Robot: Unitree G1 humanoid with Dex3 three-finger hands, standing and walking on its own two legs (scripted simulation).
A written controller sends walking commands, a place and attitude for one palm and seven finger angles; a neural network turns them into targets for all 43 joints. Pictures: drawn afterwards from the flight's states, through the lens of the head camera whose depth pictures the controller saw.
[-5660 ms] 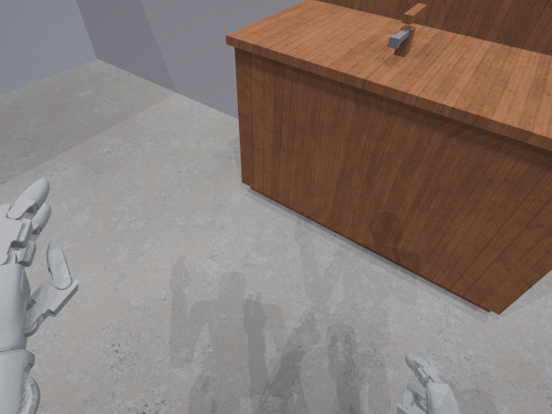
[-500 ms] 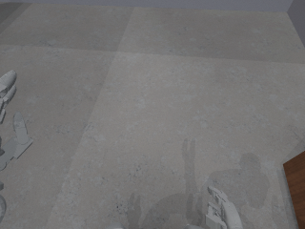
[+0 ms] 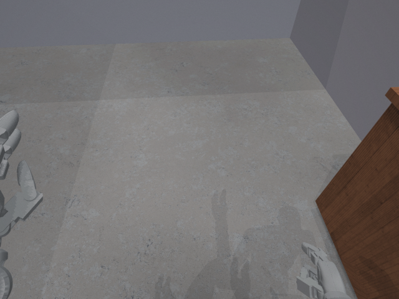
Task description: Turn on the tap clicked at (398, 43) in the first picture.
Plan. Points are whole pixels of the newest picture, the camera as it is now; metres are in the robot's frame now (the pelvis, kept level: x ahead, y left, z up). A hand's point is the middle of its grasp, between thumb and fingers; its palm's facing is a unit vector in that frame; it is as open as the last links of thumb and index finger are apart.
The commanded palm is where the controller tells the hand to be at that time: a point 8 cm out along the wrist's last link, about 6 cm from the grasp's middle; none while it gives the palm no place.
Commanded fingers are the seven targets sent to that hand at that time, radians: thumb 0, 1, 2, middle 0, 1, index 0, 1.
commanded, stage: turn to face it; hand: left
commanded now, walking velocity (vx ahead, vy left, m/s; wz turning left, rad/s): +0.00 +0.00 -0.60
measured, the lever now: out of the picture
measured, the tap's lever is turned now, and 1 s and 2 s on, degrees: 0 0 0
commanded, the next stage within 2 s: none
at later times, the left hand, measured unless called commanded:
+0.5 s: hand (155, 196) +0.23 +0.09 +0.16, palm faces +0.02 -0.84 -0.54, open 7.4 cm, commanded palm +0.17 +0.18 +0.18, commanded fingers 0.00 0.90 0.90 -0.20 -0.30 -0.20 -0.30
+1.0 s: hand (182, 225) +0.19 +0.04 +0.17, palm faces -0.13 -0.92 -0.38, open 7.4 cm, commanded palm +0.17 +0.11 +0.18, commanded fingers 0.00 0.90 0.90 -0.20 -0.30 -0.20 -0.30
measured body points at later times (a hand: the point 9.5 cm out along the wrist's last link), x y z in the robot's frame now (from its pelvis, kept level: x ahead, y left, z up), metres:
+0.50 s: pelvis -0.07 -0.03 -0.02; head -0.01 -0.08 +0.42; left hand +0.23 +0.13 +0.19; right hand +0.00 -0.29 -0.13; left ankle -0.05 +0.14 -0.71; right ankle -0.09 -0.12 -0.74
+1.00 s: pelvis -0.12 -0.03 -0.01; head -0.09 -0.04 +0.44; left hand +0.19 +0.09 +0.19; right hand -0.08 -0.33 -0.08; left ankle -0.04 +0.10 -0.74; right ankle -0.09 -0.12 -0.74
